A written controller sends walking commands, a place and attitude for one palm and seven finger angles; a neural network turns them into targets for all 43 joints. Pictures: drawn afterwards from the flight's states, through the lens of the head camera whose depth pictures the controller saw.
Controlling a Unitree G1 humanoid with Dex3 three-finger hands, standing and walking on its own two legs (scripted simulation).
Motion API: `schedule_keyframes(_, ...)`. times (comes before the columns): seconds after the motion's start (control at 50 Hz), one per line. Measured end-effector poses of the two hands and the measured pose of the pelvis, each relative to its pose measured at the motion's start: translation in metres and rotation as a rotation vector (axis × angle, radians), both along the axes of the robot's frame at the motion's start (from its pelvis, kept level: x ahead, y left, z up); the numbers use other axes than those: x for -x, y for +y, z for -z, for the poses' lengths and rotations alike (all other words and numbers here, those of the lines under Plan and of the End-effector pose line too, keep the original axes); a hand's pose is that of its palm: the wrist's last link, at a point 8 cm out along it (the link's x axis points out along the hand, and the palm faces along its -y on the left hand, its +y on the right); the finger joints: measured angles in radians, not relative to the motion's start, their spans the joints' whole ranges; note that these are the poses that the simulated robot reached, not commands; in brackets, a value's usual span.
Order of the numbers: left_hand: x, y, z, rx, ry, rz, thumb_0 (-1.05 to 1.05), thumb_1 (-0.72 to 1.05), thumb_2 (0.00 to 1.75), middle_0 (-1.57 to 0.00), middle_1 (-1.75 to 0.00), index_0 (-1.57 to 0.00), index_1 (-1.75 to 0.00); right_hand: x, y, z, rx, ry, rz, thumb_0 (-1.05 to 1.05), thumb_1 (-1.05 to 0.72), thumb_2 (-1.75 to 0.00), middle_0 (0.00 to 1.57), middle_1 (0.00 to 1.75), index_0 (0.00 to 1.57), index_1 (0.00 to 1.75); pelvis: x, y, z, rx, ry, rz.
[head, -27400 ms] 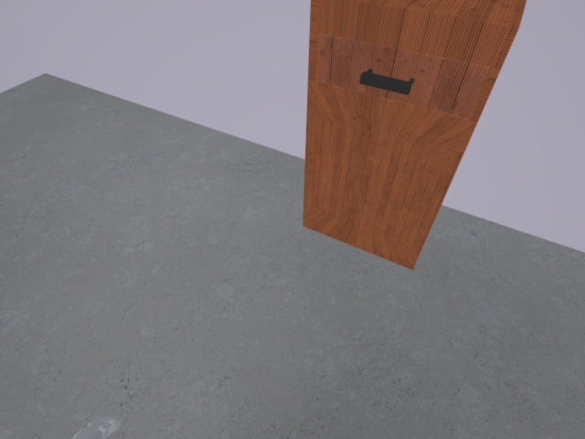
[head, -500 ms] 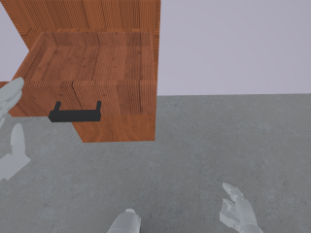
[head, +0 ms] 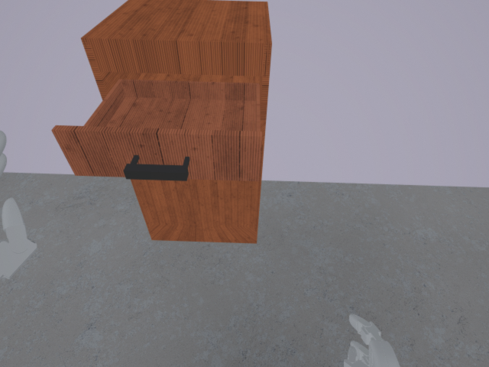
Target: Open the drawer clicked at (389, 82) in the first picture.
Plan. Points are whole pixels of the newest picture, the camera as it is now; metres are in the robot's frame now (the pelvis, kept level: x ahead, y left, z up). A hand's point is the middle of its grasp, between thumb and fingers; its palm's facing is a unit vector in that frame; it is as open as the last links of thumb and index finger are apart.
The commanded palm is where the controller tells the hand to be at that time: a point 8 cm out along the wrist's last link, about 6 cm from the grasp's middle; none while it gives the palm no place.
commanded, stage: stop stepping back and stand still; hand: left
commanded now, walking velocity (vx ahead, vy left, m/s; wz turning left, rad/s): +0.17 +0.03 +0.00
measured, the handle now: (159, 166) +0.54 +0.23 +0.02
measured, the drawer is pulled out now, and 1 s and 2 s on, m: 0.30 0.30 0.30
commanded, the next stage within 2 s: let the arm hang, fingers relaxed in 0.24 s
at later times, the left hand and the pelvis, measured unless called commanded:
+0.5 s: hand (119, 327) +0.20 +0.22 -0.03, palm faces +0.13 -0.91 -0.40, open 7.4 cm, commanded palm none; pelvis +0.00 +0.00 -0.01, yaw +3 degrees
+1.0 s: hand out of the picture -0.03 +0.19 -0.16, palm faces +0.06 -0.96 -0.26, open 7.3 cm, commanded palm none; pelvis -0.01 +0.00 +0.01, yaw +1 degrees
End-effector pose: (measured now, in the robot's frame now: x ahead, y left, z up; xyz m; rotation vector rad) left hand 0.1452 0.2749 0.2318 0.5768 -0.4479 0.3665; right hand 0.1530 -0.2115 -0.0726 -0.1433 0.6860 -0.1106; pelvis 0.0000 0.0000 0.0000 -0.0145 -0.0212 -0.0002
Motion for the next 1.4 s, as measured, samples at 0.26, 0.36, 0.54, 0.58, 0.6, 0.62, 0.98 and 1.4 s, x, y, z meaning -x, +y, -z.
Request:
schedule_keyframes(0.26, 0.002, 0.005, 0.034, 0.094, 0.081, -0.005, 0.02, 0.89, 0.90, -0.21, -0.30, -0.21, -0.31, 0.030, -0.021, 0.004, 0.097, 0.074, 0.034, 0.01, -0.91, -0.89, 0.20, 0.30, 0.21, 0.30, 0.009, 0.003, 0.004, -0.019, 0.001, -0.010)
schedule_keyframes(0.36, -0.005, -0.006, 0.019, -0.006, 0.078, 0.009, 0.02, 0.89, 0.90, -0.21, -0.30, -0.21, -0.31, 0.029, -0.022, 0.010, 0.054, 0.072, 0.002, 0.01, -0.91, -0.89, 0.20, 0.30, 0.20, 0.30, 0.003, -0.006, 0.002, -0.022, 0.019, -0.015)
schedule_keyframes(0.54, -0.001, -0.032, 0.288, 0.454, 1.112, -0.104, 0.01, 0.91, 0.90, -0.20, -0.29, -0.20, -0.30, 0.051, -0.027, 0.068, -0.013, 0.316, 0.002, 0.01, -0.91, -0.89, 0.20, 0.30, 0.20, 0.30, 0.000, -0.005, 0.015, -0.019, 0.004, -0.049)
schedule_keyframes(0.58, 0.033, -0.053, 0.333, 0.555, 1.306, -0.106, 0.01, 0.91, 0.90, -0.20, -0.29, -0.20, -0.30, 0.067, -0.027, 0.066, 0.003, 0.384, 0.011, 0.01, -0.91, -0.89, 0.20, 0.30, 0.20, 0.30, -0.001, -0.007, 0.013, -0.025, -0.011, -0.047)
schedule_keyframes(0.6, 0.052, -0.064, 0.350, 0.602, 1.393, -0.107, 0.02, 0.91, 0.90, -0.20, -0.29, -0.20, -0.30, 0.076, -0.026, 0.063, 0.012, 0.418, 0.015, 0.01, -0.91, -0.89, 0.20, 0.30, 0.20, 0.30, -0.001, -0.008, 0.011, -0.027, -0.014, -0.045)
schedule_keyframes(0.62, 0.070, -0.073, 0.362, 0.652, 1.461, -0.119, 0.01, 0.91, 0.90, -0.20, -0.29, -0.20, -0.30, 0.085, -0.026, 0.061, 0.023, 0.453, 0.018, 0.01, -0.91, -0.89, 0.20, 0.30, 0.20, 0.30, -0.001, -0.009, 0.009, -0.024, -0.014, -0.044)
schedule_keyframes(0.98, 0.186, -0.033, 0.354, 0.651, 1.755, -0.404, 0.00, 0.92, 0.90, -0.20, -0.30, -0.20, -0.30, 0.160, -0.008, 0.069, -0.022, 0.700, 0.058, 0.01, -0.91, -0.89, 0.20, 0.30, 0.20, 0.30, 0.010, -0.002, -0.010, -0.008, -0.023, -0.025)
schedule_keyframes(1.4, 0.171, -0.064, 0.366, 0.684, 1.737, -0.308, 0.01, 0.92, 0.90, -0.20, -0.30, -0.20, -0.30, 0.209, 0.008, 0.070, -0.073, 0.777, 0.113, 0.00, -0.91, -0.89, 0.20, 0.30, 0.20, 0.30, 0.020, -0.005, -0.010, -0.015, -0.028, -0.009)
